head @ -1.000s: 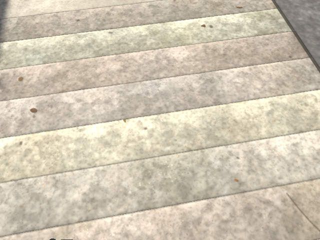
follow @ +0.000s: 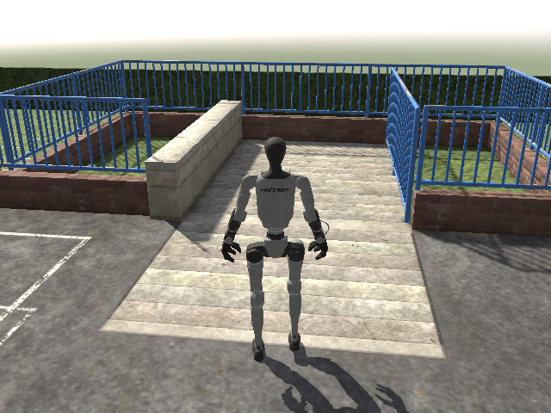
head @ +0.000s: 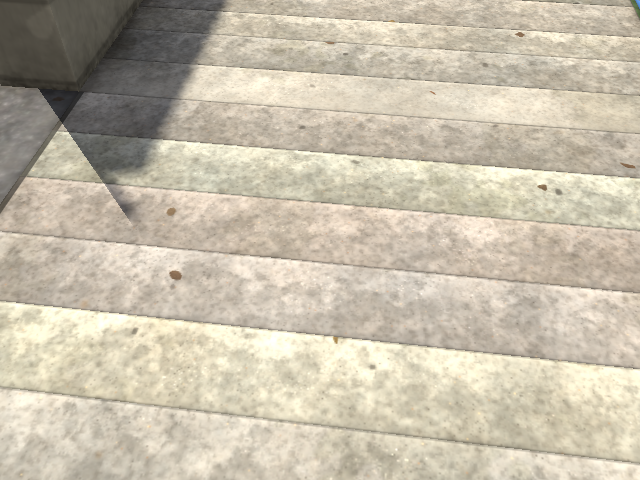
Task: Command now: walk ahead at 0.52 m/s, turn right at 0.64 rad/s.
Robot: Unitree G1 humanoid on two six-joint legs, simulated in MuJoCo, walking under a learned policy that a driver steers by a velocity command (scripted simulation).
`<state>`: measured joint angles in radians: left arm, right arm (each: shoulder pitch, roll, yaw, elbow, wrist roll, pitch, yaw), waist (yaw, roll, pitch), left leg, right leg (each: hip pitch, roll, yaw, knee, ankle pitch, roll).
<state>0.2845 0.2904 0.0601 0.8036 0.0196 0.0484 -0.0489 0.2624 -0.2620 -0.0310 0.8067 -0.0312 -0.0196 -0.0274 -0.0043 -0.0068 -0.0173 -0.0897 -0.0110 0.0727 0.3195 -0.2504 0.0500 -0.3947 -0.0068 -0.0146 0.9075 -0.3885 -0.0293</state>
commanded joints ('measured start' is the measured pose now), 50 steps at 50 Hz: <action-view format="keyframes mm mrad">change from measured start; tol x32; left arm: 1 -172 61 17 -130 -3 -27 -23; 9 -240 89 11 -203 5 -25 -61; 13 303 300 70 -31 15 -64 7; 50 -400 31 -93 -294 3 -119 29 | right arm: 1 42 -168 -56 -31 -4 -42 0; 30 -180 -61 18 -69 27 -18 98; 35 529 -244 -72 125 37 7 61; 50 185 -212 -88 17 35 -68 47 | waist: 1 -60 90 75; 10 3 96 99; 13 194 -472 -79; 17 47 -31 18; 35 -424 -16 -136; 41 47 -118 126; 50 -106 53 90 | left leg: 1 173 330 -275 -239 -307 137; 10 -106 325 54 -101 -175 58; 12 -341 200 203 506 258 33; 13 -725 57 166 873 -283 -25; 15 -918 94 -84 1038 -117 -4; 33 -192 -137 157 409 238 129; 37 347 128 -612 267 189 437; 39 148 250 -888 -145 -411 424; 44 -412 42 -540 -227 -112 316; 50 -186 -6 -459 -101 317 199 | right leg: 1 -315 -54 21 -35 47 -9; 11 277 54 -162 -285 44 -113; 14 618 -307 772 -764 -501 -243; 28 388 -101 -190 -841 970 72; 33 522 -180 -223 -374 1771 104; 35 228 -75 -216 457 1203 78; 36 -208 126 -133 827 -41 47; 38 -530 69 182 830 -72 45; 50 -45 -37 16 -301 474 86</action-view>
